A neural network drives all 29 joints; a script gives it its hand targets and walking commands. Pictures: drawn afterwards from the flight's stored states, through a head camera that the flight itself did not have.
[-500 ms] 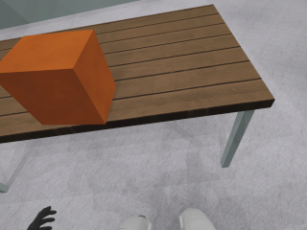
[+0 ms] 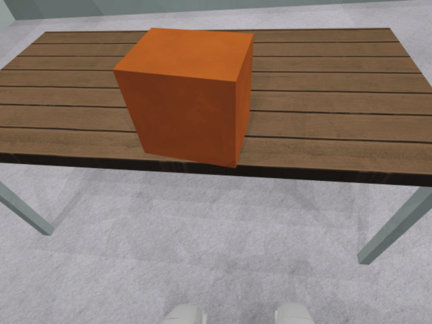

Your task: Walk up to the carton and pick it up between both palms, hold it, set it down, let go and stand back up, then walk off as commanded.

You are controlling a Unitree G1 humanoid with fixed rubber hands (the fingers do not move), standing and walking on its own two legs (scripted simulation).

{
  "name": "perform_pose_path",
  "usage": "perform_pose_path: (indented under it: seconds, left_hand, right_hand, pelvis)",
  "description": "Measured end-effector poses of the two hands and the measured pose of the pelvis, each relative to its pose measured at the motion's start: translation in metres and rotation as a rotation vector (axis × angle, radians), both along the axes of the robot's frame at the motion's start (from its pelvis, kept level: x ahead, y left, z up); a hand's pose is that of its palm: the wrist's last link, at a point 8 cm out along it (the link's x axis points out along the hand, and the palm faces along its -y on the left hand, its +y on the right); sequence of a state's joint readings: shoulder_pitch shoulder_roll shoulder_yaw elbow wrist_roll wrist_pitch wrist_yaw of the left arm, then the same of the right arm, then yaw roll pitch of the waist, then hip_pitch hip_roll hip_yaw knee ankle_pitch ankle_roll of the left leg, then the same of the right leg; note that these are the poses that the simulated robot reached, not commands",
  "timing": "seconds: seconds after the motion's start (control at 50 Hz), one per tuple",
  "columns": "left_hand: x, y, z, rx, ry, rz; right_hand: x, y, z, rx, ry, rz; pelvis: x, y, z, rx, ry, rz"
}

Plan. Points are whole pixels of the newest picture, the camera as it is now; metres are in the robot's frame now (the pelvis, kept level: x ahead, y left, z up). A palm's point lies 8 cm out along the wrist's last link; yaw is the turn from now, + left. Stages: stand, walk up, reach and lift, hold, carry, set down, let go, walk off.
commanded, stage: walk up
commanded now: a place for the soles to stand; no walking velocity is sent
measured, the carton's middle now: (194, 98) +0.60 +0.07 +0.07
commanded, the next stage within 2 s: none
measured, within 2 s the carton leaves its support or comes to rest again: neither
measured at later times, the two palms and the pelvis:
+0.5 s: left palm (70, 308) +0.17 +0.30 -0.08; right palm (417, 312) +0.16 -0.33 -0.07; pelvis +0.09 -0.01 +0.02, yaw +0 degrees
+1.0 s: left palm (81, 315) +0.16 +0.27 -0.07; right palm out of the picture +0.11 -0.34 -0.08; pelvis +0.04 -0.03 +0.02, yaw -1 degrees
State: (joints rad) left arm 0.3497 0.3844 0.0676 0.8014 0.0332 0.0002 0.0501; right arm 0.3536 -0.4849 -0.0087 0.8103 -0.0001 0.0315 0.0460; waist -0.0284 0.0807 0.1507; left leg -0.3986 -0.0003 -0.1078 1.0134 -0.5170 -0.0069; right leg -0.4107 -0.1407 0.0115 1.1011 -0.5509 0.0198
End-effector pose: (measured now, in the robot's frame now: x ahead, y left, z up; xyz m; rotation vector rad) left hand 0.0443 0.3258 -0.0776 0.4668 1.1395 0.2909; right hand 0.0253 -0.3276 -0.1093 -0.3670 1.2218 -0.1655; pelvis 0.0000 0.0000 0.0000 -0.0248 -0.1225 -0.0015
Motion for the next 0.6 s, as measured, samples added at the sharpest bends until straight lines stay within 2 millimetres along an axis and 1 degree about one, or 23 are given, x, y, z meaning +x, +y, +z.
perform_pose_path:
  seconds: [0.06,0.12,0.16,0.22,0.26,0.32,0.36,0.4,0.48,0.52,0.56,0.6]
  left_hand:
    - [0.027,-0.003,-0.006,-0.073,-0.006,-0.037]
    - [0.053,-0.008,-0.008,-0.136,-0.015,-0.067]
    - [0.068,-0.010,-0.011,-0.163,-0.024,-0.072]
    - [0.087,-0.013,-0.016,-0.187,-0.033,-0.066]
    - [0.097,-0.016,-0.018,-0.194,-0.036,-0.058]
    - [0.111,-0.021,-0.017,-0.189,-0.038,-0.044]
    - [0.119,-0.026,-0.018,-0.178,-0.047,-0.037]
    - [0.122,-0.029,-0.017,-0.167,-0.043,-0.037]
    - [0.124,-0.026,-0.006,-0.143,-0.037,-0.035]
    - [0.124,-0.021,-0.004,-0.134,-0.034,-0.033]
    - [0.126,-0.016,-0.003,-0.131,-0.035,-0.023]
    - [0.128,-0.015,0.000,-0.132,-0.040,-0.015]
  right_hand:
    - [0.000,0.014,0.027,-0.028,-0.017,-0.042]
    - [0.008,0.015,0.052,-0.078,-0.032,-0.056]
    - [0.018,0.014,0.062,-0.108,-0.041,-0.053]
    - [0.037,0.012,0.069,-0.133,-0.049,-0.036]
    - [0.049,0.009,0.070,-0.141,-0.045,-0.021]
    - [0.067,0.002,0.066,-0.142,-0.036,-0.006]
    - [0.080,-0.004,0.058,-0.136,-0.032,0.004]
    - [0.094,-0.008,0.050,-0.127,-0.034,0.009]
    - [0.124,-0.002,0.043,-0.099,-0.072,0.029]
    - [0.135,0.004,0.040,-0.087,-0.098,0.039]
    - [0.139,0.011,0.038,-0.076,-0.113,0.043]
    - [0.138,0.016,0.040,-0.066,-0.119,0.038]
  pelvis:
    - [0.009,0.007,0.014,-0.011,0.012,-0.002]
    - [0.020,0.011,0.025,-0.014,0.023,0.001]
    - [0.029,0.013,0.028,-0.016,0.027,0.001]
    - [0.043,0.012,0.028,-0.017,0.043,0.000]
    - [0.052,0.010,0.028,-0.014,0.057,0.000]
    - [0.065,0.003,0.026,-0.003,0.074,0.001]
    - [0.074,-0.004,0.022,0.009,0.079,0.003]
    - [0.081,-0.009,0.019,0.008,0.080,-0.006]
    - [0.086,-0.008,0.022,0.007,0.090,-0.005]
    - [0.087,-0.005,0.021,0.001,0.092,-0.004]
    - [0.087,-0.002,0.021,0.000,0.088,-0.003]
    - [0.087,-0.001,0.024,-0.006,0.082,-0.007]
